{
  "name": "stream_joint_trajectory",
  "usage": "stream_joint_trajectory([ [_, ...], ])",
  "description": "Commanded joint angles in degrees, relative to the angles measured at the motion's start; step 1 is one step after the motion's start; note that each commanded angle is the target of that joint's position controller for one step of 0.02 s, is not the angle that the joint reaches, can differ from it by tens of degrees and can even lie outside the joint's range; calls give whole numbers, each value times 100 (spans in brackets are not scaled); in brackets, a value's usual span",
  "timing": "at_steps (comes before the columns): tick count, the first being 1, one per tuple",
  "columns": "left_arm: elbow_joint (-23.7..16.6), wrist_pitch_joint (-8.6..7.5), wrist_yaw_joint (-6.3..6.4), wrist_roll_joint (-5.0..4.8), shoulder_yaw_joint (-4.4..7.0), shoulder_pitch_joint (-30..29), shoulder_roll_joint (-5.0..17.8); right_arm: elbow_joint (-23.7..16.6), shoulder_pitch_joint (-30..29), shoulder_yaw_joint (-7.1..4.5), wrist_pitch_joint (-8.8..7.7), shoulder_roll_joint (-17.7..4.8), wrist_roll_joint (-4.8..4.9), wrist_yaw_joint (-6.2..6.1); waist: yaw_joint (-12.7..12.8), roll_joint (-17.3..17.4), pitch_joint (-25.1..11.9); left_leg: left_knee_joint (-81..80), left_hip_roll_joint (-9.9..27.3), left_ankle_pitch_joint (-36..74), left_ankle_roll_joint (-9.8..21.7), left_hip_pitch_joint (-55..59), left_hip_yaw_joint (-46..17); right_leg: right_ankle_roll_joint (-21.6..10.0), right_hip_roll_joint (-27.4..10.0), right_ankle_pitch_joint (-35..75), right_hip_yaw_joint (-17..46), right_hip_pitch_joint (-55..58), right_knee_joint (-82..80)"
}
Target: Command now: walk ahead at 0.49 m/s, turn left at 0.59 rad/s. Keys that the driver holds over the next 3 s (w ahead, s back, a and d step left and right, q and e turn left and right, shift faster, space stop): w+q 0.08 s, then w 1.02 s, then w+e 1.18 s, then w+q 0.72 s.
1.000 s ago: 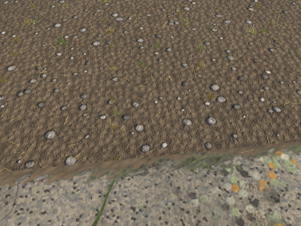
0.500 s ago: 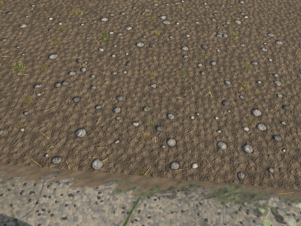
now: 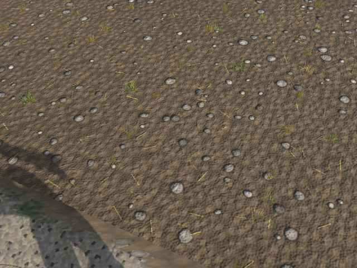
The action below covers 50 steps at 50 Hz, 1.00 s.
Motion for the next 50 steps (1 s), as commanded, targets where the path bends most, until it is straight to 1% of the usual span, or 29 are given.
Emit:
stream_joint_trajectory([
  [1, -234, -128, -25, -13, 76, 105, 491, -382, -3, 30, 30, -37, 2, 61, -157, -664, 107, -215, 235, 604, -63, -633, -180, -622, -1658, 1391, 1030, 192, -1210],
  [5, -97, -78, -19, -31, 41, 372, 526, -606, -776, 163, 8, 162, 24, 148, 14, -694, 252, -1663, 196, 1468, -17, -368, 198, -458, -1471, 1775, 306, 187, -1076],
  [10, 128, 71, 25, -16, 64, 852, 817, -816, -1440, 211, -51, 103, 30, 183, 250, -742, 437, -2980, -11, 603, 202, 257, 743, -521, -1720, 2126, 171, 729, -961],
  [12, 255, 164, 58, -24, 79, 975, 979, -751, -1192, 169, -84, 16, -10, 112, 110, -799, 248, -3330, -290, -25, 379, 802, 907, -498, -1783, 3719, 55, 1135, -289],
  [14, 297, 249, 78, -92, 49, 969, 1001, -221, 274, 53, -202, -170, -99, 12, -549, -587, -618, -3958, -627, 292, 617, 2735, 900, -307, -1557, 4356, -312, 883, 1600],
  [15, 81, 231, 72, -115, -29, 930, 774, -11, 1282, -78, -236, -620, -186, -79, -951, -108, -1401, -4015, 573, -319, 929, 4354, -554, -169, -1386, 2422, -356, -337, 3332],
  [16, -213, 210, -64, -187, -158, 1244, 184, 50, 1382, -183, -226, -1163, -37, -145, -644, 1127, -1972, -4646, 2268, -208, 1738, 5734, -3445, 132, -287, -2126, -101, -2540, 5248],
  [17, -272, 214, -8, -90, 26, 459, 812, 82, 1468, -202, -185, -1044, 147, -200, -965, 246, -1626, -4881, 2094, 348, 1679, 5424, -3363, 120, -329, -1718, 770, -3137, 5617],
  [18, -418, 148, -39, -150, 13, 83, 745, 184, 1092, -129, -199, -835, 156, -233, -719, 177, -833, -4902, 1875, 1071, 1507, 4750, -2397, 69, -559, -1214, 893, -3321, 5494],
  [19, -365, 103, -50, -138, -20, 99, 654, 214, 813, -52, -232, -543, 154, -217, -450, -110, -453, -5043, 1619, 1711, 1274, 3962, -1812, 54, -721, -861, 917, -2956, 4990],
  [21, -135, 276, -88, 40, -13, 468, 507, 216, 367, 62, -330, -154, 195, -201, 51, -129, -115, -5379, 1126, 2053, 920, 2836, -965, 174, -880, -661, 965, -2070, 4153],
  [25, -232, 480, -183, 113, 21, 23, 403, 429, 542, 33, -451, -321, 259, -230, 108, -135, 47, -5674, 902, 2522, 992, 2532, -552, 347, -684, -150, 758, -1972, 3299],
  [27, -287, 517, -209, 169, -92, -234, 149, 569, 672, 0, -439, -429, 234, -229, 58, 63, 2, -5577, 736, 2950, 895, 2331, -159, 357, -564, 441, 552, -1662, 3089],
  [28, -270, 504, -203, 101, -77, -258, 224, 513, 580, -8, -456, -473, 194, -218, 55, 20, -103, -5525, 572, 2749, 836, 2033, 93, 320, -418, 1007, 396, -1276, 3101],
  [29, -104, 510, -187, 130, -34, -24, 320, 637, 750, -32, -476, -552, 128, -220, 44, 163, -181, -5288, 837, 2873, 869, 2254, -90, 236, -468, 1288, 555, -1354, 3549],
  [32, -258, 509, -149, 187, 50, -512, 620, 776, 1039, -12, -479, -514, 107, -224, -118, -40, 144, -5055, 1147, 2574, 1015, 2836, -429, 116, -574, 934, 747, -2163, 3607],
  [36, -421, 470, -166, 234, 77, -810, 680, 871, 1103, -10, -468, -544, 68, -306, -184, -9, 457, -4545, 1295, 2944, 1009, 3265, -509, -77, -485, 286, 737, -2374, 3329],
  [37, -357, 453, -163, 223, 84, -569, 669, 829, 906, -16, -462, -602, 60, -315, -56, 43, 391, -4268, 1235, 3467, 923, 3127, -365, -149, -407, 113, 665, -1917, 3105],
  [38, -109, 453, -140, 196, 103, 167, 665, 763, 541, -16, -440, -675, 97, -304, 304, 71, 96, -3670, 1003, 4293, 768, 2603, -30, -256, -205, -32, 477, -720, 2754],
  [39, 320, 430, -132, 172, 166, 1379, 704, 684, 180, -16, -428, -715, 131, -287, 883, -38, -278, -2451, 760, 4765, 658, 1833, 175, -331, 90, 15, 197, 817, 2493],
  [40, 712, 382, -122, 162, 250, 2690, 832, 620, -350, -17, -453, -745, 228, -286, 1727, -356, -483, -413, 317, 3794, 478, 884, 432, -456, 37, 324, 200, 2026, 1673],
  [41, 653, 283, -122, 115, 314, 2407, 1410, 430, -118, 111, -519, 57, 159, -252, 1124, -2140, 24, 2086, -820, -1387, 192, -566, 410, -916, -1523, 801, 2599, 1978, 504],
  [42, 330, 200, -158, -40, 111, 1870, 1031, 507, 448, 138, -604, 36, 167, -340, 499, -1294, 219, 2148, -781, -1619, 346, -1181, -790, -1017, -2092, 3082, 3741, 1726, 384],
  [43, 299, 173, -155, -37, 217, 1489, 1312, 501, 534, 92, -566, -182, 199, -348, 181, -1197, 293, 2008, -649, -1294, 232, -1571, -630, -1496, -2496, 1778, 4124, 1367, -174],
  [44, 148, 117, -169, -50, 151, 1058, 1039, 537, 206, 22, -475, -502, 84, -354, 49, -366, 637, 1537, -315, -955, 119, -1470, -781, -1572, -2453, 1116, 4053, 733, -271],
  [45, 95, 46, -176, -56, 101, 712, 975, 517, -22, -43, -368, -605, 27, -328, -124, -237, 881, 1068, -171, -683, -6, -1289, -763, -1475, -2243, 1153, 3590, 282, -230],
  [47, 183, -1, -139, -50, 73, 610, 1003, 395, -418, -17, -93, -452, -33, -168, -273, -435, 827, -54, -69, -221, -137, -552, -388, -1113, -1693, 1069, 2679, -238, -598],
  [49, 424, 23, -79, -28, 69, 815, 973, 334, -773, 99, 51, -99, -65, -43, -228, -616, 825, -675, 1, 456, -136, -144, 194, -998, -1414, 1814, 2044, -411, -763],
  [50, 609, 39, -70, 17, 80, 1099, 955, 567, -479, 77, 77, -69, -85, -11, -194, -717, 642, -375, 126, 1075, 11, -272, 138, -1039, -1490, 2159, 1984, 37, -444],
])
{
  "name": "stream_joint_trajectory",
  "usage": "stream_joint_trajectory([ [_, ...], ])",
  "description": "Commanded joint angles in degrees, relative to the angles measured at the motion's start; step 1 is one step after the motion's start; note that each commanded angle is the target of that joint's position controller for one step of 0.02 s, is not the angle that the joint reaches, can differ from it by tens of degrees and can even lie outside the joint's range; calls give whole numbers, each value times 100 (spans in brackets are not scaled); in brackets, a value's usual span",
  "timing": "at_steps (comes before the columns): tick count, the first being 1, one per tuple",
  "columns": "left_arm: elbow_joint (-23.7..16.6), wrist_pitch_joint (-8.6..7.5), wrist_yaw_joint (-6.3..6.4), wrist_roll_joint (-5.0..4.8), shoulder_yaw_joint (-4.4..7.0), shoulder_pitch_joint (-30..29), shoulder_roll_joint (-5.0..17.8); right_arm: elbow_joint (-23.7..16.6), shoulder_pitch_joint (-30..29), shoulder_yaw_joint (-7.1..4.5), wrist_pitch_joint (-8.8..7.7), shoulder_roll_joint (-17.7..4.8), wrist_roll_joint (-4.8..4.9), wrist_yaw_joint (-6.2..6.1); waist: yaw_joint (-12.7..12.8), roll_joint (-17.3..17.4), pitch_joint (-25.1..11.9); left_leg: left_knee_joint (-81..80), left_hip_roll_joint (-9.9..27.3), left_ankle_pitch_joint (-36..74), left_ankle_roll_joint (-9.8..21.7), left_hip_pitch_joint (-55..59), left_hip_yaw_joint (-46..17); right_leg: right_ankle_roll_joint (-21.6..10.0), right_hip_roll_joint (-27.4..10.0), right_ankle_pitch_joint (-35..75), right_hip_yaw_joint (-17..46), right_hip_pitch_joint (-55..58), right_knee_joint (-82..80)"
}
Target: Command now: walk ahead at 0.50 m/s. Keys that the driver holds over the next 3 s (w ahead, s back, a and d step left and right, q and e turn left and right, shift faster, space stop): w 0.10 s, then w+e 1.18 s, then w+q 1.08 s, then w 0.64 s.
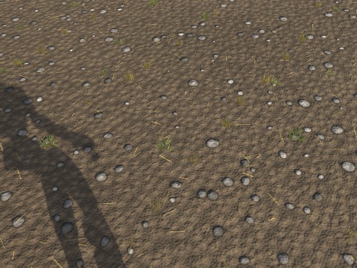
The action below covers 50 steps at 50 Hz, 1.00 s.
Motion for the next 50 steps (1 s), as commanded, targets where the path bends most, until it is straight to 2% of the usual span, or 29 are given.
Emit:
stream_joint_trajectory([
  [1, -196, -112, 68, 61, 156, 89, 811, -78, -25, -80, 130, -302, -10, 102, -210, -404, 448, -78, 186, 1341, 150, -473, 584, -906, -1413, 3323, 1359, -141, -1382],
  [2, 57, -184, 106, 96, 104, 646, 534, -256, -657, -100, 58, -274, 19, 96, 136, -521, 608, -227, 336, 1557, 166, -1557, 177, -811, -1415, 2503, 1537, 739, -1221],
  [3, 11, -261, 109, 146, 82, 701, 534, -533, -1397, -96, -26, -292, 65, 69, 330, -498, 770, -1001, 249, 1486, 108, -2084, 332, -726, -1203, 1619, 1451, 965, -1390],
  [5, 71, -438, 118, 152, 81, 542, 458, -702, -1947, -27, -196, -200, 10, 154, 344, -431, 885, -2325, 287, 3061, 20, -1051, 527, -582, -1027, 964, 1253, 305, -1523],
  [6, -38, -443, 100, 186, 108, 259, 576, -653, -1788, 13, -208, -107, 25, 220, 275, -294, 770, -2646, 278, 3880, 56, -132, 659, -571, -947, 468, 1189, -409, -1472],
  [9, -118, -356, 76, 49, 45, -280, 415, -340, -1051, -2, -160, -173, 130, 348, 9, -211, 483, -3102, 215, 4960, 92, 1847, 726, -404, -792, 100, 963, -1394, -794],
  [12, 145, -150, 226, 150, 28, 249, 376, -290, -1087, 10, -199, -238, -29, 187, 265, -88, 619, -3982, 288, 4303, -120, 1805, 651, -403, -696, 371, 1105, -400, 674],
  [14, 304, 62, 386, 195, 82, 345, 524, 129, 162, -30, -287, -332, -94, 4, -166, -192, 239, -5277, 521, 4445, -131, 2282, 391, -495, -446, 1825, 1065, 442, 2847],
  [15, 334, 200, 437, 84, 151, 320, 589, 409, 927, -89, -310, -430, -143, -88, -517, -179, 70, -6171, 770, 4897, -115, 3005, 181, -439, -270, 2070, 970, 187, 4421],
  [16, 222, 240, 403, -51, 182, 59, 476, 650, 1755, -235, -321, -829, -178, -94, -846, 426, -334, -5761, 1288, 5492, 87, 4638, -68, -341, 224, -773, 782, -1294, 6337],
  [17, 60, 201, 396, -260, 148, 402, 108, 740, 2354, -194, -402, -1125, -141, 33, -597, 863, -1074, -2797, 1848, 8768, -181, 6515, -4, -293, 359, -2944, 1012, -3176, 7596],
  [18, 24, 40, 448, -491, 98, 674, 128, 615, 2222, -150, -498, -927, 5, 109, -513, 1322, -1534, -2328, 2536, 7881, 117, 7750, -540, -351, -156, -1669, 1285, -4805, 6508],
  [19, 200, 61, 474, -331, 77, 367, 208, 560, 1907, -167, -511, -672, 51, 111, -608, 1042, -1439, -2856, 2455, 5926, 384, 7148, -638, -288, -428, -935, 1032, -5124, 6141],
  [20, 96, 103, 489, -9, 119, -257, 260, 579, 1804, -209, -588, -684, 70, 27, -697, 1047, -1438, -3321, 2523, 3737, 742, 6275, -1047, -245, -548, -174, 1013, -5113, 6278],
  [21, -120, 172, 329, 206, 122, -601, 337, 476, 1372, -161, -600, -604, 157, -96, -337, 731, -1319, -4184, 2568, 1784, 989, 4596, -1488, -66, -789, 566, 889, -4294, 5349],
  [22, -266, 248, 148, 253, 155, -1160, 330, 456, 1014, -89, -622, -416, 169, -192, -96, 232, -440, -4598, 2457, 2179, 1185, 3184, -1201, 235, -973, 820, 999, -3808, 4541],
  [24, -485, 294, -37, 210, 91, -1608, 58, 526, 1007, -55, -677, -322, 112, -241, 72, 216, 148, -4797, 2241, 2717, 1080, 2155, -712, 406, -1148, 1294, 1066, -3460, 3628],
  [27, -684, 201, -136, 62, -46, -1857, -193, 460, 713, -32, -693, -253, 183, -172, 224, 661, 58, -4948, 1533, 2792, 595, 1524, 545, 155, -934, 2401, 592, -2215, 1818],
  [30, -866, 240, -195, 32, -16, -2527, -11, 507, 1043, -56, -597, -361, 243, -152, 8, 374, 69, -4943, 1533, 2642, 402, 2202, 901, -151, -663, 2293, 147, -2013, 1262],
  [32, -983, 252, -209, 77, 21, -2794, 46, 595, 1309, -95, -518, -534, 181, -169, -68, 177, 158, -4492, 1560, 3558, 363, 2884, 1137, -385, -439, 1816, -61, -2040, 879],
  [35, -625, 195, -146, 117, 203, -1465, 275, 600, 1502, -119, -348, -759, 102, -194, 474, -23, -681, -1842, 1461, 4251, 198, 2998, 1651, -801, 196, 1314, -246, -345, 144],
  [36, -554, 177, -66, 161, 390, -843, 854, 439, 1639, -71, -315, -586, 101, -161, 657, -735, -1172, 102, 1151, 2252, -21, 1950, 1841, -1187, -847, 673, 1423, 725, -361],
  [37, -694, 247, -48, 82, 493, -899, 1476, 4, 1742, 6, -336, -132, 133, -33, 244, -1701, -1722, 1943, -67, -2128, -297, -235, 1162, -2094, -2419, 690, 4812, 2164, -1251],
  [38, -669, 357, 5, -27, 477, -743, 1308, -150, 753, -93, -374, -654, 45, -27, 617, -573, -1239, 1907, 77, -1636, -243, -1194, 312, -1883, -2215, 103, 4839, 2079, -1719],
  [39, -617, 381, 67, -15, 417, -1119, 1126, -232, 592, -75, -423, -574, 131, -26, 367, -541, -405, 1502, 365, -1094, -209, -1380, 303, -1679, -2149, 441, 3973, 1336, -1724],
  [40, -616, 356, 78, -37, 359, -1390, 877, -143, 708, -70, -442, -531, 121, -64, 45, -239, -8, 851, 557, -773, -220, -906, 307, -1424, -1842, 1307, 3380, 505, -1778],
  [42, -689, 251, 82, -83, 296, -1775, 618, -18, 1082, -54, -252, -445, -7, -102, -373, -391, -4, 183, 710, -574, -332, 121, 268, -1130, -1292, 2614, 2467, -450, -1833],
  [44, -669, 134, 48, -95, 310, -1650, 665, -61, 1006, -46, -108, -378, -14, -72, -428, -329, -187, -77, 628, -368, -428, 338, 350, -1139, -1063, 3387, 2160, -558, -1853],
  [50, -500, 124, 134, -154, 386, -764, 853, -532, -398, -65, -45, -376, 32, -59, -3, -378, -74, -1230, 565, 687, -709, -551, 267, -896, -968, 2951, 2413, 78, -2040],
])
Over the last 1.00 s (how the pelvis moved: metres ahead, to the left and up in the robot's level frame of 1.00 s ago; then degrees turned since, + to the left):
0.48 0.05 -0.02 8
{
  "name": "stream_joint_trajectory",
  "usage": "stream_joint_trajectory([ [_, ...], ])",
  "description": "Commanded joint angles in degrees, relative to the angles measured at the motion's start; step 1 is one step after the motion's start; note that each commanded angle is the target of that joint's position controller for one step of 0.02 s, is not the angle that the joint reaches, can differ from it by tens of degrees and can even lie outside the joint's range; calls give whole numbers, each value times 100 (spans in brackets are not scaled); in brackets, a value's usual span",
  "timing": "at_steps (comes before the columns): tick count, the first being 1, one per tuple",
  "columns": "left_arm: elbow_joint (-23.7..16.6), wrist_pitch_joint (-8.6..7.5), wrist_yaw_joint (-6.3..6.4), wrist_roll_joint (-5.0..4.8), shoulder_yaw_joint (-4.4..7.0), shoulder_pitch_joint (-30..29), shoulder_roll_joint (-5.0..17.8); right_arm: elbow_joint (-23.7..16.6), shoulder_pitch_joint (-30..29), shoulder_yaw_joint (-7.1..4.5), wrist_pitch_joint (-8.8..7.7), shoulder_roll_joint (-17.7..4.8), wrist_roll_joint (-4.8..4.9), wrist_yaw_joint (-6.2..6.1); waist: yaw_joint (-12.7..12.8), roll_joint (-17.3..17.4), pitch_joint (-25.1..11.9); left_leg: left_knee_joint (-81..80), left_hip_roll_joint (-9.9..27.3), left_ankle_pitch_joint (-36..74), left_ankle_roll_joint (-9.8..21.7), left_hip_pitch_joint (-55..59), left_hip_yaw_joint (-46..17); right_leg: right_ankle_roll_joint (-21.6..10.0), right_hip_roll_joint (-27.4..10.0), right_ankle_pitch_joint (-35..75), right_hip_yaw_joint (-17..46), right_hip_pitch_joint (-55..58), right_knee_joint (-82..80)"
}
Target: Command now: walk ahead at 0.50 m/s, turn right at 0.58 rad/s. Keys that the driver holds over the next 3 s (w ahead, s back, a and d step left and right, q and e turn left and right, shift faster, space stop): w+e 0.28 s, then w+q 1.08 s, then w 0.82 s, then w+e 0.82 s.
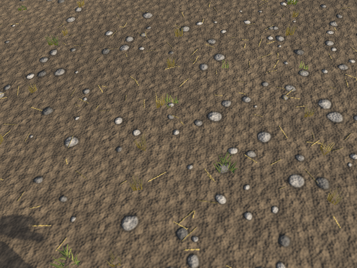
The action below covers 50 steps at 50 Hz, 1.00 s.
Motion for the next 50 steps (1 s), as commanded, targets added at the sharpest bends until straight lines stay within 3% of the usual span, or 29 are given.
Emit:
stream_joint_trajectory([
  [1, -247, -72, 63, -13, 212, 405, 916, -409, -436, -98, -8, -427, 21, -4, 84, -424, -155, -432, -139, 563, -125, -472, 95, -473, -1465, 1471, 1551, 498, -704],
  [5, -194, -75, 74, 81, 185, 805, 837, -614, -1052, -37, -63, -411, 28, 61, 295, -487, -69, -1035, -321, 740, -84, -603, 80, -489, -1435, 1812, 1718, 930, -487],
  [9, -170, -85, 100, 140, 194, 1037, 920, -870, -1535, 47, -176, -443, 95, 117, 407, -654, 56, -1824, -600, 516, 104, -227, 150, -495, -1489, 2485, 1935, 1117, -113],
  [11, -240, -89, 133, 149, 213, 802, 1016, -835, -1183, 40, -241, -558, 128, 97, 159, -752, 22, -2311, -734, 304, 239, 664, 118, -305, -1489, 2763, 2039, 848, 107],
  [13, -351, -153, 88, 118, 222, 391, 1109, -486, 45, -51, -336, -802, 139, 4, -421, -594, -459, -2824, -986, 236, 461, 2552, 235, -19, -1174, 3579, 1902, 303, 1078],
  [14, -412, -224, 28, 44, 194, 303, 1014, -347, 905, -139, -422, -1086, 75, -87, -829, -214, -1058, -2982, -383, 40, 676, 3925, -311, 132, -811, 3030, 1573, -272, 2327],
  [15, -564, -290, 14, -77, 54, 623, 471, -344, 1706, -237, -412, -1537, -53, -192, -911, 671, -2026, -3109, 1185, -949, 1074, 5365, -2147, 283, -325, 459, 849, -1280, 4013],
  [16, -569, -265, 24, -59, 63, 1183, 545, -247, 1562, -316, -319, -1711, -12, -168, -488, 1740, -2287, -3875, 1859, -1004, 1703, 5546, -4523, 335, 151, -2034, 471, -2308, 4982],
  [17, -306, -193, 60, 121, 67, 1089, 751, -300, 1105, -234, -291, -1128, 59, -102, -311, 607, -1233, -3921, 1610, -1596, 1684, 4650, -4022, 282, -348, -1536, 567, -2647, 5317],
  [18, -361, -190, 5, 190, 47, 541, 699, -321, 794, -142, -305, -714, 116, -57, -359, 41, -564, -4008, 1255, -1313, 1603, 3867, -3130, 312, -475, -1095, 459, -2584, 5163],
  [19, -484, -201, -30, 205, 32, 221, 613, -290, 630, -86, -315, -538, 92, -35, -246, 13, -257, -4137, 928, -668, 1484, 3409, -2486, 343, -638, -873, 385, -2530, 4833],
  [20, -596, -176, -69, 280, 28, 17, 607, -179, 701, -58, -347, -499, 112, -34, -174, 252, -149, -4178, 703, 67, 1459, 3198, -2082, 405, -790, -826, 260, -2485, 4579],
  [22, -632, -121, -113, 342, -15, -14, 513, 24, 975, -52, -418, -513, 170, 20, -94, 474, -290, -4136, 458, 1436, 1511, 3155, -1659, 540, -856, -792, -2, -2310, 4317],
  [24, -729, -110, -143, 340, -68, -252, 415, 151, 1218, -72, -457, -559, 225, 37, -74, 422, -361, -4163, 379, 2064, 1625, 3189, -1444, 677, -924, -740, -202, -2417, 3978],
  [28, -1164, -108, -191, 279, -239, -1464, 229, 296, 1533, -135, -384, -692, 244, -3, -287, 418, -70, -4415, 132, 1600, 1537, 2727, -1162, 919, -981, -1, -488, -2269, 2525],
  [32, -1351, -148, -143, 170, -277, -2014, 350, 339, 1814, -210, -340, -863, 212, 23, -459, 379, -143, -4195, 166, 1696, 1365, 2690, -1284, 948, -807, 443, -541, -1599, 1659],
  [34, -1390, -197, -87, 161, -243, -1951, 455, 305, 1792, -246, -309, -946, 196, -2, -350, 372, -188, -3926, 252, 1563, 1258, 2709, -1517, 904, -760, 276, -440, -1156, 1277],
  [36, -1176, -285, 10, 191, -158, -1236, 635, 260, 1710, -263, -296, -951, 214, -20, 6, 163, -406, -3110, 8, 1596, 1065, 2456, -1498, 761, -686, 210, -398, 19, 619],
  [37, -1053, -368, 95, 290, -54, -551, 963, 171, 1657, -230, -329, -790, 258, -2, 308, -261, -852, -1986, -364, 1220, 907, 2025, -1205, 545, -1330, -172, 250, 999, 355],
  [38, -1049, -361, 184, 410, 57, 187, 1471, -91, 1724, -119, -357, -292, 378, -7, 534, -1171, -1644, -371, -912, -662, 701, 969, -451, 188, -2850, -1164, 1854, 2319, 17],
  [39, -966, -234, 186, 302, 140, 163, 1627, -206, 1997, -163, -277, -474, 332, -41, 289, -1733, -1641, 555, -1162, -2157, 701, 34, 1, -286, -3476, -1815, 3522, 2107, -539],
  [40, -1059, -197, 155, 251, 30, -203, 1078, -40, 1971, -213, -173, -674, 192, -51, 93, -941, -982, 1066, -709, -1839, 761, -125, -199, -323, -3239, -2202, 3134, 1489, -568],
  [41, -1107, -223, 120, 208, -68, -531, 665, -15, 1720, -205, -143, -572, 151, 19, 10, -578, -468, 1077, -543, -1387, 734, -103, -207, -236, -2895, -1759, 2349, 931, -682],
  [42, -1101, -256, 102, 209, -114, -692, 495, -24, 1614, -196, -109, -448, 144, 68, -105, -611, -238, 941, -407, -1117, 680, 51, -162, -104, -2638, -1010, 1659, 540, -843],
  [44, -994, -353, 115, 183, -129, -643, 427, -60, 1501, -211, 8, -418, 47, 148, -229, -786, -125, 889, -299, -820, 572, 194, -65, 20, -2316, 82, 815, 267, -964],
  [47, -835, -467, 100, 113, -74, -374, 516, -269, 1090, -204, 95, -356, 49, 232, -270, -660, -205, 898, -261, -361, 465, -95, -19, -48, -2320, 1149, 206, 434, -1041],
  [50, -696, -464, 97, 119, -46, -151, 541, -495, 524, -176, 128, -329, 37, 300, -206, -600, -90, 547, -204, 117, 366, -488, 45, -92, -2302, 1544, -309, 583, -1115],
])
Over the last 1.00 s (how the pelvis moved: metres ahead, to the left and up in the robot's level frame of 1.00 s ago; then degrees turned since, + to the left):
0.57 -0.06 -0.17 -27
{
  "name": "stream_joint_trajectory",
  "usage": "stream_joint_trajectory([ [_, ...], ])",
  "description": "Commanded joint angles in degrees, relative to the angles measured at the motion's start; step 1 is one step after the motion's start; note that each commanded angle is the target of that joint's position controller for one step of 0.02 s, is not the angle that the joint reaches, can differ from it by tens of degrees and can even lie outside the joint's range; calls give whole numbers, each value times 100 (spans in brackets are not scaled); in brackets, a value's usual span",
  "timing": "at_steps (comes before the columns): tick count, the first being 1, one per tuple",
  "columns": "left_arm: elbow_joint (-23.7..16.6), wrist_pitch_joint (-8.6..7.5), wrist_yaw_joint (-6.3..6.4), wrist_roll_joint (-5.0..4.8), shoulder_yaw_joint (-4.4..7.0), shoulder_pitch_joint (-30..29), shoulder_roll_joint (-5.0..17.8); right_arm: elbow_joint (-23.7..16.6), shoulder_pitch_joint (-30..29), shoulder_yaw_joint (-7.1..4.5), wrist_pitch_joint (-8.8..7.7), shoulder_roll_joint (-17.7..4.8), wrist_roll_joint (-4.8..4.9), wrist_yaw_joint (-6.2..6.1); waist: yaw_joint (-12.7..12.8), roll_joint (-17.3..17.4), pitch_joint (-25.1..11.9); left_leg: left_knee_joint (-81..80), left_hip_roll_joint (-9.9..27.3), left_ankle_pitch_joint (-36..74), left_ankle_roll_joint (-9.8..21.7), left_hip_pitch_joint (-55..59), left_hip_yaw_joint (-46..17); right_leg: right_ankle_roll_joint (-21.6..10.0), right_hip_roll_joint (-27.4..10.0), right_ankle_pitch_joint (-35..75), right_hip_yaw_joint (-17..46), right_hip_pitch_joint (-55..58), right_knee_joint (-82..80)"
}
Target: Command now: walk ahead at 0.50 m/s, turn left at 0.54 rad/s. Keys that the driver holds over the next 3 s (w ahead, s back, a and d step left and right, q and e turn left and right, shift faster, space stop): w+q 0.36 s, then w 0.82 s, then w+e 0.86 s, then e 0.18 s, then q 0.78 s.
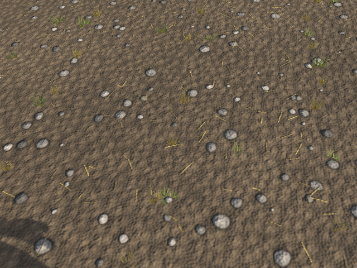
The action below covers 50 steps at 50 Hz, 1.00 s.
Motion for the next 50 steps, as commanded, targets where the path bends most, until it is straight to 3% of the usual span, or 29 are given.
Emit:
stream_joint_trajectory([
  [1, -218, -98, -3, -5, 131, 33, 566, -468, -296, 53, -1, 6, -4, 90, -69, -775, 188, -340, 191, 578, -93, -739, -58, -625, -1536, 1688, 721, 347, -822],
  [5, -93, -74, 1, 6, 177, 193, 715, -764, -1086, 166, -32, 94, 2, 189, 94, -802, 379, -1669, 158, 1166, 23, -248, 334, -501, -1484, 1792, 125, 308, -811],
  [9, 91, 41, 49, 16, 232, 500, 920, -981, -1457, 173, -40, -8, -39, 198, 174, -794, 436, -2396, -71, 504, 363, 134, 762, -376, -1645, 2886, -236, 896, -334],
  [11, 157, 129, 84, 25, 267, 550, 1112, -939, -1147, 120, -46, -110, -68, 134, -2, -930, 145, -2566, -467, -137, 611, 769, 1000, -302, -1664, 4752, -472, 1148, 599],
  [12, 172, 189, 94, 24, 281, 563, 1197, -803, -617, 59, -81, -210, -79, 90, -234, -919, -190, -2740, -708, -321, 763, 1383, 1025, -283, -1647, 5229, -550, 1139, 1490],
  [13, 129, 235, 97, 7, 271, 513, 1209, -498, 333, -44, -140, -368, -125, 17, -663, -685, -738, -3180, -850, -97, 948, 2661, 891, -149, -1525, 4671, -683, 598, 2813],
  [14, -118, 223, 60, -34, 180, 618, 898, -354, 1066, -229, -149, -955, -172, -87, -883, 60, -1425, -3407, 330, -1068, 1363, 4420, -792, 82, -1266, 2479, -707, -1096, 4648],
  [15, -538, 167, -30, -14, 147, 441, 608, -498, 813, -345, -102, -1470, 27, -128, -564, 1126, -1821, -4208, 1730, -759, 2034, 5471, -3936, 395, -71, -1880, -72, -3175, 6429],
  [16, -699, 118, -54, 45, 207, -270, 984, -508, 974, -338, -35, -1383, 120, -172, -884, 193, -1535, -4456, 1665, 8, 2020, 5308, -3700, 356, -260, -1522, 861, -3775, 6631],
  [17, -744, 55, -75, -39, 146, -423, 809, -398, 738, -265, -44, -1111, 140, -229, -664, -53, -805, -4425, 1541, 647, 1919, 4624, -2832, 305, -537, -1001, 904, -3849, 6327],
  [18, -648, 25, -65, -37, 122, -287, 747, -371, 511, -172, -80, -787, 151, -249, -360, -336, -310, -4501, 1223, 1374, 1651, 3775, -2266, 286, -739, -752, 902, -3468, 5670],
  [20, -510, 210, -85, 130, 105, 42, 682, -420, 109, -43, -183, -453, 162, -264, 42, -289, -192, -4674, 762, 2020, 1408, 2949, -1550, 352, -872, -707, 924, -2729, 5107],
  [21, -469, 307, -111, 171, 104, 137, 650, -408, 139, -14, -256, -404, 173, -244, 89, -233, -243, -4742, 681, 2288, 1408, 2790, -1417, 381, -840, -678, 860, -2558, 4995],
  [25, -613, 427, -183, 154, 78, -422, 509, -139, 619, -13, -401, -497, 195, -209, -31, -148, 54, -5143, 498, 2282, 1269, 2689, -1090, 458, -852, 129, 705, -2915, 4131],
  [30, -857, 398, -222, 98, 50, -1396, 478, 93, 1148, 21, -442, -503, 204, -230, -379, -38, 224, -5148, 479, 2536, 960, 3355, -959, 400, -733, 1118, 658, -3323, 2890],
  [35, -1122, 335, -264, 62, 1, -2175, 456, 323, 1563, 70, -440, -507, 119, -311, -605, -19, 432, -4976, 685, 2915, 965, 4017, -989, 179, -465, 1093, 520, -3329, 2023],
  [38, -1074, 277, -245, 46, 27, -1869, 534, 392, 1389, 70, -445, -621, 76, -376, -322, 55, 396, -4582, 808, 4066, 834, 4120, -893, -99, -200, 543, 465, -2541, 1564],
  [40, -693, 226, -126, 36, 129, -717, 721, 433, 1241, 61, -451, -723, 50, -369, 194, 33, -220, -3284, 615, 5395, 663, 4010, -682, -332, 202, 249, 307, -1006, 1213],
  [41, -441, 168, -45, 112, 205, 211, 907, 407, 1187, 89, -467, -675, 83, -355, 616, -136, -766, -2089, 403, 4627, 571, 3305, -509, -537, -165, 393, 656, 382, 1035],
  [42, -374, 147, 43, 260, 330, 1007, 1470, 181, 1409, 203, -502, -250, 207, -327, 722, -983, -1610, -142, -160, 2259, 393, 1917, -185, -984, -1726, -258, 2641, 1927, 926],
  [43, -265, 217, -25, 126, 387, 916, 1591, 246, 1852, 165, -490, -247, 273, -317, 395, -1907, -1958, 1283, -1082, -1641, 284, 583, -203, -1611, -2598, 0, 5013, 2403, 122],
  [44, -360, 258, -80, -32, 308, 299, 1185, 264, 1445, 114, -448, -543, 83, -338, 215, -884, -990, 1535, -618, -1285, 343, 112, -571, -1489, -2323, -378, 4421, 1597, 2],
  [45, -417, 241, -108, -59, 215, -151, 826, 194, 1044, 140, -457, -451, 64, -289, 119, -492, -374, 1292, -378, -868, 335, 108, -519, -1374, -2088, -295, 3565, 824, -140],
  [46, -373, 213, -116, -17, 154, -338, 618, 164, 889, 169, -442, -318, 75, -253, -26, -397, -13, 916, -159, -665, 327, 245, -414, -1170, -1776, 33, 2960, 258, -362],
  [47, -280, 170, -100, -23, 116, -331, 539, 134, 844, 175, -381, -280, 17, -219, -145, -561, 120, 601, -16, -581, 273, 429, -370, -1015, -1538, 402, 2533, -84, -482],
  [50, -52, 32, -120, -54, 123, -89, 599, 219, 950, 224, -239, -119, -35, -127, -279, -700, 56, 288, 74, -321, 119, 631, -141, -984, -1293, 1198, 1933, -329, -735],
])
Over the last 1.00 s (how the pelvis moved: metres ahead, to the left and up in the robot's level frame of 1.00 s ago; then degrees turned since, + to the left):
0.51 -0.03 0.00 4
